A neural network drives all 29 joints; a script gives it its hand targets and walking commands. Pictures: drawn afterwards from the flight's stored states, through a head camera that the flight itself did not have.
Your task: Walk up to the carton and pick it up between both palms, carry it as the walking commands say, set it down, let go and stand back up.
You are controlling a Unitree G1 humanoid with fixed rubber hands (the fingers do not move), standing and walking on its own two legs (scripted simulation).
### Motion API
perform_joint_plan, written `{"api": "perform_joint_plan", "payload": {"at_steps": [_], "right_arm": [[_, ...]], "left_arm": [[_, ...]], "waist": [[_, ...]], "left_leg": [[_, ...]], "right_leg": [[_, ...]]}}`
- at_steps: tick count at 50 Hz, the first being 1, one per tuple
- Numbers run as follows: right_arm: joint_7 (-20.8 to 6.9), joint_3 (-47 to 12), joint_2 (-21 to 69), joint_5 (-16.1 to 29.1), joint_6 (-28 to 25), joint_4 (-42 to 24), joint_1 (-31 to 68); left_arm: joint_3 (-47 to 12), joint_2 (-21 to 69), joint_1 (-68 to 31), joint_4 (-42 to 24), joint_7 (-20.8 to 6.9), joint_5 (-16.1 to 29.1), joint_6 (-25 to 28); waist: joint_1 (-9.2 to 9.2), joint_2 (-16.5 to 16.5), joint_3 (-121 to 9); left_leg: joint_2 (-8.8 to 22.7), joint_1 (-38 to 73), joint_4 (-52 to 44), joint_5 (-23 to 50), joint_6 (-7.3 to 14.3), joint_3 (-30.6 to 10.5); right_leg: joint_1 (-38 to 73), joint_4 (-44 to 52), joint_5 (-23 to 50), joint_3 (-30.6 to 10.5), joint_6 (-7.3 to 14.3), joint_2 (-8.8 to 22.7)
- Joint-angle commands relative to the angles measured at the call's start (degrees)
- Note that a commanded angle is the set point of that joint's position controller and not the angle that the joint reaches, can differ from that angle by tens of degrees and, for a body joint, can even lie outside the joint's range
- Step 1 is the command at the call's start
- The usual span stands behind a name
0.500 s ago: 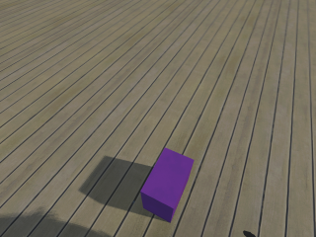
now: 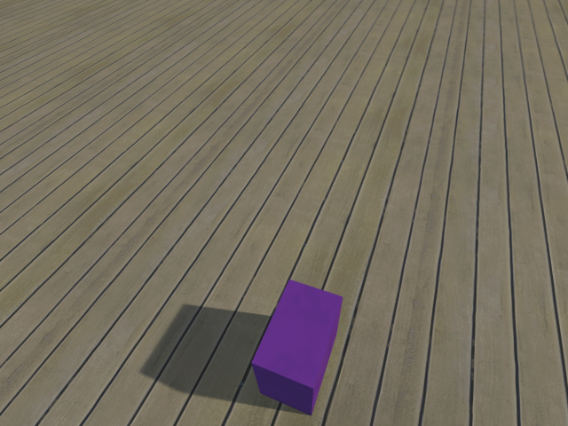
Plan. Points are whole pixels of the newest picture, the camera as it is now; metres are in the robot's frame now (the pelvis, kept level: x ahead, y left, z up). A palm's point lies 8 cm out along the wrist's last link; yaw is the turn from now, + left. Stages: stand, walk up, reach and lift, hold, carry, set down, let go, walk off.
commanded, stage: walk up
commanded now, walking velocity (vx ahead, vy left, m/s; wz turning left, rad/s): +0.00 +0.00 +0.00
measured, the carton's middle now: (300, 346) +0.49 -0.01 -0.64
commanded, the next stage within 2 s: none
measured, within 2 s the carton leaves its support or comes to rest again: neither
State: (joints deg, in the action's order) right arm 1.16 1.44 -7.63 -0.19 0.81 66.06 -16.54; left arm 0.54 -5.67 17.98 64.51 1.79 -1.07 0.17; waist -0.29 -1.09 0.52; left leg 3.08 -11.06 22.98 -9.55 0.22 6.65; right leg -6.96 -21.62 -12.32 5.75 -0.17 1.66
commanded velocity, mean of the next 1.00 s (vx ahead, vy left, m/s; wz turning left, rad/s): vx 0.03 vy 0.12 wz -0.24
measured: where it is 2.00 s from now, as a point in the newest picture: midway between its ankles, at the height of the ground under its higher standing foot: outside the picture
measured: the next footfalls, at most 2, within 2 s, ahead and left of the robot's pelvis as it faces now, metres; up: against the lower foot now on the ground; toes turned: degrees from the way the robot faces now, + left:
left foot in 0.76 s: +0.15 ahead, +0.27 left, +0.00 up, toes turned -3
right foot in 1.10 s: +0.10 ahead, +0.04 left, +0.00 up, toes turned -24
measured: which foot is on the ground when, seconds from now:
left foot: down 0.00-0.42, up 0.44-0.74, down 0.76-1.00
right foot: down 0.00-0.74, up 0.76-1.00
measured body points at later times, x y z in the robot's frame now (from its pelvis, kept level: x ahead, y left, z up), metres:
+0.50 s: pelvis +0.01 +0.02 +0.00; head +0.01 +0.00 +0.45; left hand -0.05 +0.21 -0.16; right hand +0.00 -0.21 -0.17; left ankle +0.01 +0.12 -0.71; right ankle -0.01 -0.12 -0.74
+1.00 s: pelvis +0.08 +0.14 -0.01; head +0.12 +0.12 +0.44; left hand +0.24 +0.38 -0.14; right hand +0.05 -0.08 -0.17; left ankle +0.11 +0.27 -0.74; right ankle +0.05 +0.06 -0.70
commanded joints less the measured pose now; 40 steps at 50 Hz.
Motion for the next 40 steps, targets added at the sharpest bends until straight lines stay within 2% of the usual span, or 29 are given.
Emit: {"api": "perform_joint_plan", "payload": {"at_steps": [1,4,5,6,7,8,9,11,12,14,19,20,21,22,23,24,26,27,28,29,30,33,34,35,36,37,38,39,40], "right_arm": [[0.5,0.1,-3.5,-0.2,-1.4,-1.2,-2.6],[0.8,0.4,-3.2,0.2,-1.6,-1.2,-2.8],[0.9,0.4,-3.2,-0.1,-1.7,-0.5,-2.5],[0.9,0.5,-2.6,-0.1,-1.6,-0.5,-3.6],[1.1,0.4,-2.6,-0.2,-1.8,-0.2,-3.1],[1.1,0.5,-2.3,-0.2,-1.8,0.0,-4.2],[1.2,0.2,-2.2,-0.2,-1.8,0.3,-3.9],[1.2,0.3,-1.7,-0.4,-1.5,0.3,-4.1],[1.1,0.0,-0.9,-0.3,-1.3,0.7,-5.0],[1.2,0.6,-2.3,-0.6,-1.2,0.3,-3.8],[1.3,0.4,-2.2,-0.3,-1.6,-0.1,-5.0],[1.4,3.3,-5.7,-2.7,-1.6,-1.2,-2.3],[-0.2,5.7,-11.0,-2.9,1.1,-5.7,2.3],[-0.8,5.0,-8.3,-3.8,2.4,-8.6,3.0],[-1.4,4.9,-8.3,-4.2,2.4,-10.6,3.2],[-1.8,5.1,-7.1,-4.0,1.8,-9.9,1.9],[-1.8,5.0,-7.3,-3.2,0.4,-11.7,1.3],[-1.8,5.1,-6.3,-3.0,0.3,-11.8,2.1],[-2.2,5.3,-7.1,-3.0,0.7,-13.0,2.8],[-2.4,4.8,-6.2,-2.7,0.9,-13.6,4.0],[-2.5,4.5,-5.8,-2.7,1.1,-14.7,5.4],[-2.3,3.8,-6.1,-2.0,1.2,-16.4,1.0],[-1.9,2.8,-5.3,-1.5,0.9,-16.8,0.0],[-1.4,3.3,-7.2,-0.7,0.4,-15.9,-2.7],[-0.7,3.7,-9.8,-1.3,-0.2,-14.5,-6.7],[0.0,4.9,-15.9,-2.1,-0.7,-14.4,-10.6],[0.3,4.8,-19.0,-2.4,-0.7,-14.6,-10.2],[0.2,5.1,-19.0,-2.0,-0.7,-16.6,-6.3],[0.2,4.3,-15.8,-1.6,-0.7,-16.2,-4.1]], "left_arm": [[0.7,-5.6,3.5,0.1,0.2,0.2,0.5],[0.7,-4.3,6.3,1.5,0.3,0.3,0.8],[0.8,-4.8,6.0,1.2,0.3,0.3,0.8],[0.4,-4.0,6.1,2.0,0.3,0.1,0.8],[0.5,-3.6,6.4,2.2,0.4,0.1,1.0],[0.4,-3.4,6.3,2.5,0.5,0.1,0.7],[0.8,-4.0,6.5,2.3,0.6,0.3,0.9],[0.5,-2.9,7.3,2.8,0.7,0.1,0.6],[0.6,-2.6,7.4,2.3,0.9,0.0,0.8],[0.1,-2.5,8.7,3.2,0.9,0.2,0.5],[0.4,-3.6,8.3,2.5,0.8,0.2,1.2],[2.7,-8.3,8.2,3.0,1.3,-0.5,1.0],[3.8,-16.6,18.3,5.3,2.1,-1.1,-0.5],[4.9,-19.3,18.4,5.0,2.9,-1.3,-1.1],[5.7,-20.0,15.8,4.3,3.7,-1.4,-1.3],[5.4,-17.4,9.2,2.1,4.0,-1.0,-1.2],[6.1,-15.0,4.7,-0.3,3.7,-0.7,-0.4],[4.7,-12.8,6.6,0.7,3.2,-1.0,-0.4],[5.5,-14.5,6.4,1.0,3.2,-1.5,-0.4],[4.8,-14.3,9.6,1.5,2.6,-1.9,-0.6],[5.4,-15.0,9.4,1.5,2.7,-1.9,-0.5],[6.0,-17.2,5.9,-1.8,1.9,-2.1,-0.9],[6.0,-16.9,6.1,-3.1,1.6,-1.7,-1.2],[5.1,-15.3,6.7,-5.0,1.2,-1.5,-1.2],[4.1,-12.5,7.0,-6.0,0.9,-1.3,-0.9],[3.1,-10.2,4.5,-9.6,0.6,-0.9,-0.8],[3.3,-8.2,3.0,-11.3,0.5,-1.5,-1.3],[3.2,-9.0,0.8,-13.4,0.2,-1.3,-1.2],[3.7,-10.3,-1.3,-14.2,0.0,-1.0,-1.4]], "waist": [[0.23,1.7,5.0],[0.54,0.1,4.7],[0.90,2.0,3.5],[0.32,-1.6,4.7],[0.85,1.1,3.6],[0.50,-0.6,4.2],[0.41,0.8,4.6],[0.97,-0.5,6.3],[1.04,2.3,7.1],[1.13,-0.4,8.0],[0.60,2.7,5.5],[0.46,-1.6,3.4],[3.02,-5.2,6.1],[4.46,3.8,7.8],[4.45,8.2,7.0],[2.39,8.7,7.7],[1.14,11.5,4.6],[1.18,13.6,7.2],[1.20,13.3,5.8],[2.78,13.5,6.7],[3.02,15.6,6.7],[0.07,18.7,4.2],[0.20,17.5,2.4],[-0.67,12.7,-2.4],[-2.73,3.0,-4.6],[-4.48,-13.9,-5.7],[-2.83,-17.3,-5.0],[-3.01,-15.9,-5.4],[-2.99,-14.6,-1.8]], "left_leg": [[4.0,1.5,-5.4,-0.8,-0.1,-5.8],[5.4,2.1,-7.8,-2.1,0.7,-6.8],[5.1,2.0,-6.3,-0.7,0.9,-6.4],[4.6,1.5,-7.0,-0.6,0.5,-6.2],[4.9,2.5,-5.9,-0.4,0.7,-5.9],[4.7,2.1,-6.4,-0.1,0.5,-5.8],[5.0,2.5,-6.0,0.2,0.6,-6.3],[5.1,1.1,-6.3,-0.1,0.5,-6.4],[5.2,0.7,-6.2,0.4,0.7,-6.5],[5.1,0.2,-7.4,-2.8,0.4,-6.8],[4.9,2.3,-5.6,-0.1,0.7,-5.7],[4.8,1.8,1.3,-3.1,-0.7,-2.6],[-1.3,-13.2,16.3,-13.8,-3.9,3.9],[-0.8,-25.0,29.3,-15.5,-5.1,-3.5],[1.8,-29.4,37.7,-14.2,-5.6,-6.7],[3.2,-28.4,41.1,-10.7,-6.5,-7.9],[4.1,-26.2,32.1,-8.1,-6.2,-8.8],[3.0,-22.7,30.2,-5.9,-6.9,-6.5],[2.6,-19.8,28.3,-8.0,-6.2,-7.1],[0.6,-20.7,25.5,-7.5,-7.4,-2.9],[1.1,-20.2,22.5,-8.2,-7.2,-2.8],[0.7,-9.0,12.3,-10.3,-6.8,-1.4],[-0.4,-4.2,5.3,-8.9,-6.1,0.6],[0.0,5.3,3.3,-7.8,-4.6,1.0],[3.2,8.7,-1.0,-6.7,-4.1,-1.0],[17.0,12.2,-8.0,-6.5,-1.0,-16.7],[26.5,8.4,-10.1,-4.6,0.7,-23.5],[26.7,5.1,-10.2,-5.9,4.1,-21.8],[22.0,-0.9,-8.4,0.1,5.4,-16.3]], "right_leg": [[-6.2,7.1,-1.0,-5.3,1.0,7.1],[-5.6,5.3,0.6,-4.2,0.6,5.5],[-3.8,5.0,1.9,-3.3,0.5,5.6],[-4.9,5.0,1.5,-4.2,0.6,5.6],[-3.7,4.7,2.3,-3.2,0.1,5.6],[-4.4,5.9,2.5,-4.3,0.3,5.6],[-4.8,5.4,2.9,-3.8,0.9,5.5],[-4.4,5.8,3.1,-4.6,0.8,5.6],[-4.1,5.9,3.7,-3.9,0.6,5.7],[-5.1,5.7,1.3,-3.5,-0.2,5.3],[-5.4,5.3,3.0,-3.6,0.2,5.6],[-9.6,4.5,-1.2,-7.0,1.2,7.9],[-5.2,11.1,-18.3,-28.5,7.0,18.9],[-5.1,15.4,-25.2,-43.3,11.0,28.2],[-6.8,17.6,-28.2,-43.1,13.1,31.5],[-8.8,16.3,-24.8,-36.3,11.4,28.8],[-5.7,12.0,-14.3,-24.2,5.2,20.6],[-11.3,12.2,-11.3,-20.8,3.5,17.1],[-11.6,11.6,-12.2,-20.7,3.2,17.0],[-12.6,11.3,-10.9,-20.3,4.8,16.3],[-10.7,10.6,-9.6,-19.5,4.8,16.3],[-17.2,8.0,-9.3,-16.3,3.9,14.1],[-16.7,2.9,-5.7,-13.1,2.9,11.7],[-21.0,-3.7,-6.8,-10.7,1.5,7.3],[-24.3,-10.2,-8.0,-8.7,0.0,3.6],[-34.1,-25.7,-18.0,-5.1,-1.9,0.2],[-37.3,-39.6,-23.0,-4.8,-4.1,1.5],[-37.4,-45.1,-22.3,-5.3,-3.8,2.7],[-33.8,-48.6,-20.2,-6.9,-3.2,4.4]]}}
